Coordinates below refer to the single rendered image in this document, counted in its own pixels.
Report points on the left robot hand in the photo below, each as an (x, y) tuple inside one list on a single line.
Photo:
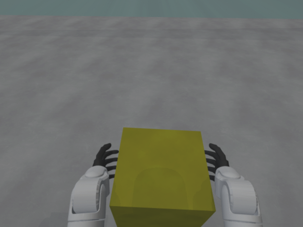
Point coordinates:
[(101, 158)]

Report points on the robot right forearm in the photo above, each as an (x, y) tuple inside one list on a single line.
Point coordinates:
[(239, 199)]

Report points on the right robot hand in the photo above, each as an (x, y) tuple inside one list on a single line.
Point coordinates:
[(220, 159)]

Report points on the carton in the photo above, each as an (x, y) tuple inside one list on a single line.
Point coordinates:
[(161, 180)]

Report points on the robot left forearm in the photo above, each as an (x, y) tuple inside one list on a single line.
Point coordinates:
[(88, 199)]

